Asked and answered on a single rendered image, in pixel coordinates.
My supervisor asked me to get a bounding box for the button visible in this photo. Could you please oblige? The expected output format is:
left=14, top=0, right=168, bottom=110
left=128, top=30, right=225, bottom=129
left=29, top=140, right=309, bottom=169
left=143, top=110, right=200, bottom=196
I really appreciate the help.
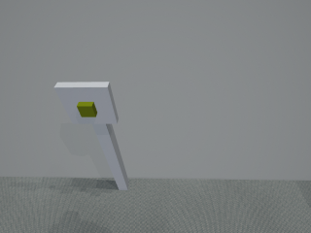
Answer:
left=77, top=102, right=97, bottom=117

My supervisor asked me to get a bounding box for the panel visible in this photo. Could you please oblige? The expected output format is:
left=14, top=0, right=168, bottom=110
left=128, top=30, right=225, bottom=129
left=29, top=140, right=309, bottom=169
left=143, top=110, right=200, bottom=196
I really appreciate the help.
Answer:
left=54, top=82, right=129, bottom=190

